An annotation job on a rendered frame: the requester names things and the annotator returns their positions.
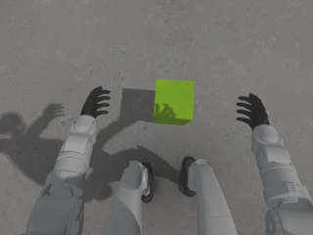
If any right robot upper arm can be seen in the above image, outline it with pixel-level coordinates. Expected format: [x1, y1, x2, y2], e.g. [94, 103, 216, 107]
[265, 207, 313, 235]

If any robot right hand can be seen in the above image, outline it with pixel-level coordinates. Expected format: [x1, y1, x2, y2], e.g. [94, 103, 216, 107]
[236, 93, 270, 131]

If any robot right thigh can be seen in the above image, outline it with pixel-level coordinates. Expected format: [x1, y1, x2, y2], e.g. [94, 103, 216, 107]
[188, 164, 238, 235]

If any robot left hand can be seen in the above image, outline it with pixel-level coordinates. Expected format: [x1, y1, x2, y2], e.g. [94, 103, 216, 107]
[80, 86, 111, 118]

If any robot right forearm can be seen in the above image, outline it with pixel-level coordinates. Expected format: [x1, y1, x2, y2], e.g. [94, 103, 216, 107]
[250, 124, 313, 211]

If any left robot shin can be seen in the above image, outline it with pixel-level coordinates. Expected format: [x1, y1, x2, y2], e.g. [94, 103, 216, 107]
[123, 161, 150, 196]

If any left robot upper arm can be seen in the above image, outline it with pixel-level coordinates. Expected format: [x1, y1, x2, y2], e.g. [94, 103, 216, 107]
[20, 195, 85, 235]

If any carton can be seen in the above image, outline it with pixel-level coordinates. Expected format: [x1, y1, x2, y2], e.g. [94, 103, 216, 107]
[154, 79, 195, 125]

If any robot left forearm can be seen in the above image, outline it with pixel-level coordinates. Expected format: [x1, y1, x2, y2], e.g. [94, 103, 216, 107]
[26, 115, 97, 233]

